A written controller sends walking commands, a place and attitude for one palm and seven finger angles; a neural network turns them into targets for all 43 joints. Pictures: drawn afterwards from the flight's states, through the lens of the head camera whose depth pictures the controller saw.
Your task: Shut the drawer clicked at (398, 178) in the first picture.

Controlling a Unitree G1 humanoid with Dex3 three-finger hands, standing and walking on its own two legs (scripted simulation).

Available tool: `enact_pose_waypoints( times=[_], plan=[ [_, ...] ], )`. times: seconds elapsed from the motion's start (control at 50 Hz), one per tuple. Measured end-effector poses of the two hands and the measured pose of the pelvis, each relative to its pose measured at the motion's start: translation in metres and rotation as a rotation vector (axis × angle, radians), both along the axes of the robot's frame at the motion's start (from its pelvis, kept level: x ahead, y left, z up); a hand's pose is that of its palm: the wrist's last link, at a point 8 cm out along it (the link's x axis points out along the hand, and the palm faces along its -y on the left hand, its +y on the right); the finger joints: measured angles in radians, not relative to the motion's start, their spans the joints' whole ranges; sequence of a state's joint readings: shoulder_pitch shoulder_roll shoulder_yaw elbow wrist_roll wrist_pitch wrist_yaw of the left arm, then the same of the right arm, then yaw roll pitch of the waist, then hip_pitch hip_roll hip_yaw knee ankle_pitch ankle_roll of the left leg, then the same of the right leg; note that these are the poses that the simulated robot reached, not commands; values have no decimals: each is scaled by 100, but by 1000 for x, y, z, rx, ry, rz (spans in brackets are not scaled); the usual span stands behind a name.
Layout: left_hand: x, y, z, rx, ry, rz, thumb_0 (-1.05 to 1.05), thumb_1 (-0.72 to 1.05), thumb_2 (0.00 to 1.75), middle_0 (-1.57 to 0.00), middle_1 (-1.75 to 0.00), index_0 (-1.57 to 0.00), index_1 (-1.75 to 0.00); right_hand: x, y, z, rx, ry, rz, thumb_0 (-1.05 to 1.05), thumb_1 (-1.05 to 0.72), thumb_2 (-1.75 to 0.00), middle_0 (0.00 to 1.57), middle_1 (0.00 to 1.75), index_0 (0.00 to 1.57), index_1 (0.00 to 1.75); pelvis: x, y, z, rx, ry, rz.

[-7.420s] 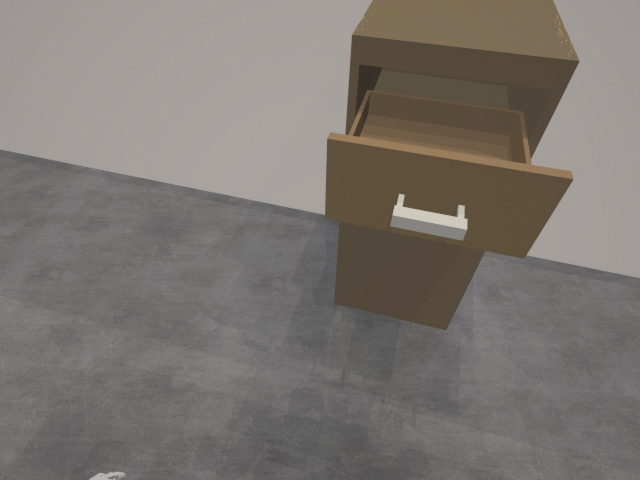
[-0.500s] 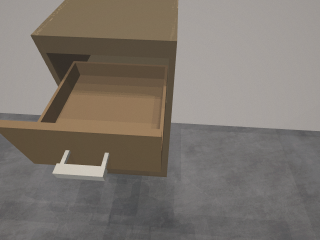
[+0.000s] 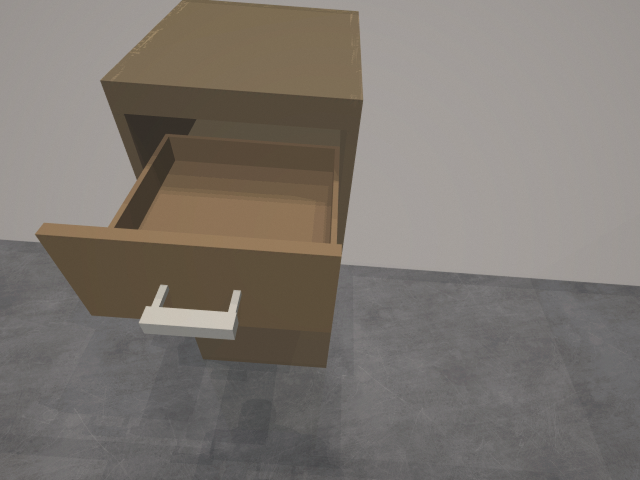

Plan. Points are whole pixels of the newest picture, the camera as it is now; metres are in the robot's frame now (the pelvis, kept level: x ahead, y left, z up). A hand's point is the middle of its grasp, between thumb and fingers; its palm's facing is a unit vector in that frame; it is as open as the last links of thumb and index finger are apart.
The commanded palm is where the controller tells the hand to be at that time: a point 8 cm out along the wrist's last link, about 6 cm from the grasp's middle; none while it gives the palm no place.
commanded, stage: come to a stop and stand still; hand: left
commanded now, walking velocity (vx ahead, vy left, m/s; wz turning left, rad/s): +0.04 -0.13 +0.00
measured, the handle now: (195, 308) +0.31 +0.19 +0.04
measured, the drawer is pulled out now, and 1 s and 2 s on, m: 0.28 0.28 0.28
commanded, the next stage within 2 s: look again from close up in 0.12 s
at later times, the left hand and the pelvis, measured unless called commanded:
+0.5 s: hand out of the picture +0.00 +0.15 -0.18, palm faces +0.02 -0.98 -0.18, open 7.3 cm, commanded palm none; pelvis +0.01 -0.01 +0.00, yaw +0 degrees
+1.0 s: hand (161, 463) +0.15 +0.20 -0.03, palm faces +0.23 -0.96 -0.13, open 7.0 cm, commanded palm +0.09 +0.22 -0.05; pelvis -0.02 +0.02 -0.01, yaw +3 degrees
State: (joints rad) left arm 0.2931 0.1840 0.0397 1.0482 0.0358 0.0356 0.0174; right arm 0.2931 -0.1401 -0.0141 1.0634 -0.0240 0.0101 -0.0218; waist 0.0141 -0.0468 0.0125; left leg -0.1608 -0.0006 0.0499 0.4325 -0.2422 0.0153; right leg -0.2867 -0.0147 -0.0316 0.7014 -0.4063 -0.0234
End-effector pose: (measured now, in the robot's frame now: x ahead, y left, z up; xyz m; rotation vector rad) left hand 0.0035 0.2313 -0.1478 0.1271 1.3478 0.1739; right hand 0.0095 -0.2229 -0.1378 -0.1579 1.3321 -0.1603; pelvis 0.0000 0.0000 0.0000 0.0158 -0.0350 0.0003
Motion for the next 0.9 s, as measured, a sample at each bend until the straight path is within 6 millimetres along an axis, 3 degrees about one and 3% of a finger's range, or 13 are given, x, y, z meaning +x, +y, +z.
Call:
enact_pose_waypoints(
  times=[0.1, 0.2, 0.3, 0.4, 0.56, 0.68, 0.84, 0.86, 0.9],
  plan=[
    [5, -8, 3, 3, -10, -2, 1, 91, 90, -20, -29, -20, -30, -38, 6, -7, 37, 116, -21, 0, -93, -90, 20, 30, 20, 30, 2, -6, -1, 12, 22, 10],
    [-3, -24, 2, 19, 41, -28, 1, 92, 90, -20, -29, -20, -30, -53, 7, -18, 79, 166, -43, 0, -92, -90, 20, 30, 20, 30, 3, -13, -5, -3, 24, 1],
    [-12, -34, 3, 19, 77, -42, 1, 92, 90, -20, -29, -20, -30, -39, 6, -25, 94, 115, -56, 1, -91, -90, 20, 30, 20, 30, 7, -16, -8, -13, 20, -4],
    [-8, -39, 0, 0, 46, -33, 1, 91, 90, -20, -29, -20, -30, -15, 2, -22, 75, 52, -38, 1, -92, -90, 20, 30, 20, 30, 10, -17, -7, -12, 3, -3],
    [-5, -32, -2, -13, 7, -26, 1, 92, 90, -20, -29, -20, -30, 6, -12, -9, 14, -13, -7, 1, -93, -90, 20, 30, 20, 30, 6, -13, -4, -12, -8, -4],
    [-7, -24, -2, -19, -3, -26, 1, 92, 90, -20, -29, -20, -30, 12, -10, -3, -2, -32, 13, 1, -92, -90, 20, 30, 20, 30, 2, -8, -1, -14, -6, -4],
    [-17, -13, -1, -16, 10, -29, 1, 91, 90, -20, -29, -20, -30, 2, 0, -1, -3, -15, 19, 1, -92, -90, 20, 30, 20, 30, -4, 2, 0, -22, -2, -6],
    [-9, -10, 5, -24, -38, 20, 1, 91, 90, -20, -30, -20, -30, 3, 0, 0, -7, -42, 13, 1, -92, -90, 20, 30, 20, 30, -6, 4, -1, -24, -3, -5],
    [23, 7, 36, 45, -275, 65, 3, 94, 90, -21, -30, -21, -30, 14, 1, 7, -31, -178, 14, 1, -92, -90, 20, 30, 20, 30, -8, 7, -2, -14, -1, -5]
  ],
)
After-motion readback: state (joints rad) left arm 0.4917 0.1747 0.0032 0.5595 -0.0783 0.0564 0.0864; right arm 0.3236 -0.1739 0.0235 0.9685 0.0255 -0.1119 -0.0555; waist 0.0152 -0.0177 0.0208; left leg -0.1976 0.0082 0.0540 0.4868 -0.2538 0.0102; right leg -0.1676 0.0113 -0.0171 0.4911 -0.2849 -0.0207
